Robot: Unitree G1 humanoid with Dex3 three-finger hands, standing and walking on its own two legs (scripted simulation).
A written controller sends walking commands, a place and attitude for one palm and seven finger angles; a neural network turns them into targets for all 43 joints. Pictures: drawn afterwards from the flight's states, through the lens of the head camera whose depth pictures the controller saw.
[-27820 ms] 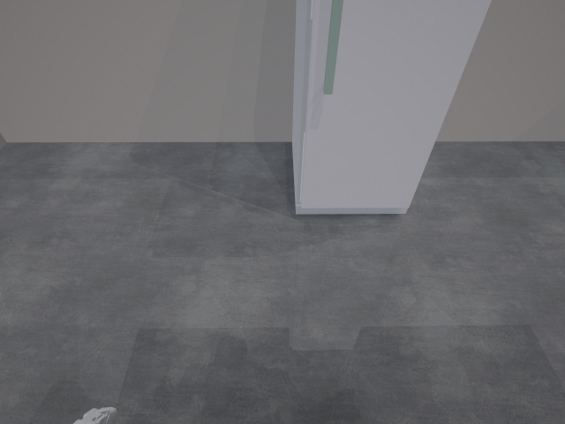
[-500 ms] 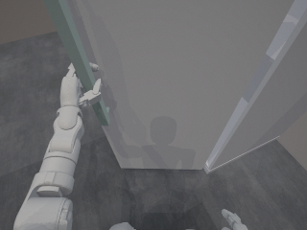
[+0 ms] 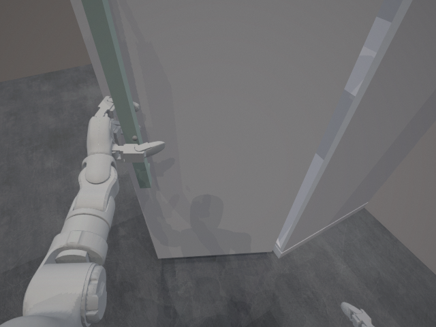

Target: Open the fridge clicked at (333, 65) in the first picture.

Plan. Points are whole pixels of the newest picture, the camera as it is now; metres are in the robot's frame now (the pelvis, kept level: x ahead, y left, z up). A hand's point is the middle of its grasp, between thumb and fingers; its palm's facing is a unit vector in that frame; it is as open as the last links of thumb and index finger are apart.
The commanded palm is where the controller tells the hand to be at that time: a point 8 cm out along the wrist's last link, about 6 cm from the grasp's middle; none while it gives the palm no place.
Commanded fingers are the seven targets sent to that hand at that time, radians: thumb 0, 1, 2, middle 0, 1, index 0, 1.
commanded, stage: loosen the grip on the handle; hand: left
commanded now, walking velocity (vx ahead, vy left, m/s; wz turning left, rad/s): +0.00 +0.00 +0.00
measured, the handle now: (126, 98) +0.49 +0.18 +0.18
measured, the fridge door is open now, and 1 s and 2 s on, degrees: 65 64 64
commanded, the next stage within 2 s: slip the hand off the handle in 0.28 s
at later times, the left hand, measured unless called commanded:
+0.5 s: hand (135, 136) +0.45 +0.17 +0.11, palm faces +0.17 -0.98 -0.14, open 14.4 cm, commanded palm +0.41 +0.22 +0.12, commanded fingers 0.00 -0.55 0.20 -0.25 -1.15 -0.25 -1.15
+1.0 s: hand (98, 146) +0.42 +0.23 +0.11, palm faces +0.21 -0.97 -0.15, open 14.7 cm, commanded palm +0.38 +0.27 +0.12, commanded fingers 0.00 -0.55 0.20 -0.25 -1.15 -0.25 -1.15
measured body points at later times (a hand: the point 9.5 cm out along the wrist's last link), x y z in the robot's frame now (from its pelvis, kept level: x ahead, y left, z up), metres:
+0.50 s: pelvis +0.02 +0.00 +0.00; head +0.05 +0.00 +0.45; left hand +0.44 +0.22 +0.12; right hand +0.11 -0.27 -0.11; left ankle +0.04 +0.10 -0.73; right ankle +0.06 -0.12 -0.73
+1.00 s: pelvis +0.04 -0.01 +0.00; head +0.07 -0.01 +0.45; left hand +0.41 +0.28 +0.12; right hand +0.19 -0.25 -0.10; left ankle +0.04 +0.10 -0.73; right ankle +0.06 -0.12 -0.73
